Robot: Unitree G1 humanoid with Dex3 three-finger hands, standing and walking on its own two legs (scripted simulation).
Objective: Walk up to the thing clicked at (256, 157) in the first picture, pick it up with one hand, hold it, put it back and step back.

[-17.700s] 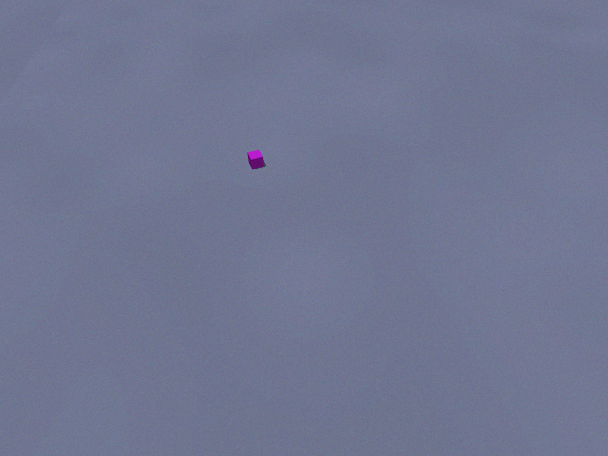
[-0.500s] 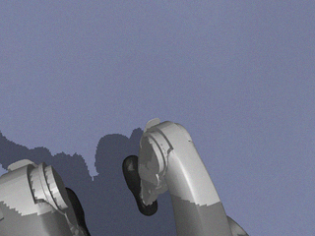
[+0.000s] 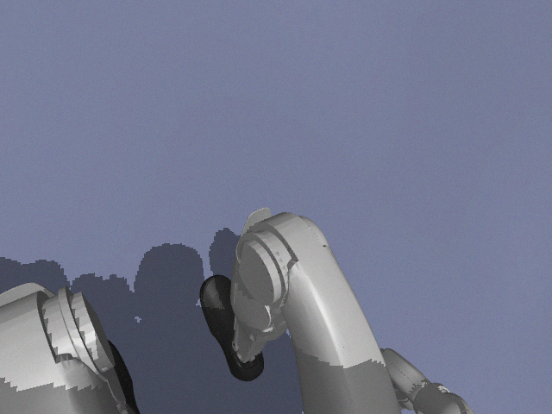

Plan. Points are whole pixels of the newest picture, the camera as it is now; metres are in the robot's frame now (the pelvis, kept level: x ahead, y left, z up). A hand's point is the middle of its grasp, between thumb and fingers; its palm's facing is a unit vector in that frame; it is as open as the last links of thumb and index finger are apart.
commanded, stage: rest palm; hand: left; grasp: from above
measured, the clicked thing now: out of the picture +0.45 +0.34 -0.27
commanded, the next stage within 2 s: close in 0.26 s
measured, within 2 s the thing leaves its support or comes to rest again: neither
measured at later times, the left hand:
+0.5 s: hand out of the picture +0.44 +0.33 -0.25, palm faces -0.43 -0.13 -0.90, open 13.2 cm
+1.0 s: hand out of the picture +0.43 +0.34 -0.25, palm faces -0.45 -0.13 -0.88, open 11.8 cm
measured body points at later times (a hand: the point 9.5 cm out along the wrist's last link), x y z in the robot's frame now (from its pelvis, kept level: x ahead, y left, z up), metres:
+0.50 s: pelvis +0.00 +0.00 +0.00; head +0.27 +0.14 +0.33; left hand +0.46 +0.34 -0.20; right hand +0.05 -0.24 -0.05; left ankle +0.06 +0.11 -0.27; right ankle +0.11 -0.10 -0.27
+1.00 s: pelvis +0.00 +0.00 +0.00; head +0.27 +0.14 +0.33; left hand +0.45 +0.34 -0.20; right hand +0.06 -0.24 -0.05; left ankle +0.06 +0.11 -0.27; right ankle +0.11 -0.10 -0.27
